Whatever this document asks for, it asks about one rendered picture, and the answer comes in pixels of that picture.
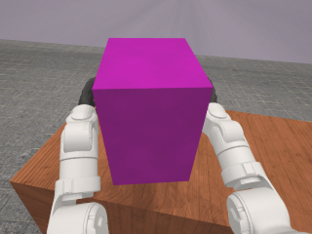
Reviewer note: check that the pedestal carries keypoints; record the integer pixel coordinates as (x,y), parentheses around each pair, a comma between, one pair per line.
(282,146)

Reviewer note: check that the robot right hand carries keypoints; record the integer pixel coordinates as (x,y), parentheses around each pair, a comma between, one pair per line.
(213,98)

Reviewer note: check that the left robot upper arm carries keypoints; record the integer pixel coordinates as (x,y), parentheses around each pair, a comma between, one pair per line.
(85,218)

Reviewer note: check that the right robot forearm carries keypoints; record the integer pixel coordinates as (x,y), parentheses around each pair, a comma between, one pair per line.
(239,168)

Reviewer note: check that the left robot forearm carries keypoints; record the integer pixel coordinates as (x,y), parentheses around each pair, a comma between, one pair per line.
(78,155)

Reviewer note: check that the right robot upper arm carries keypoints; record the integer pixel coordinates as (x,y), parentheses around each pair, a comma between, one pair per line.
(258,211)

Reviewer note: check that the carton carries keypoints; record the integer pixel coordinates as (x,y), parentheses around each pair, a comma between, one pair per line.
(152,97)

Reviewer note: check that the robot left hand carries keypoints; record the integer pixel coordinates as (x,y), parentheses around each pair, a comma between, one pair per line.
(87,96)

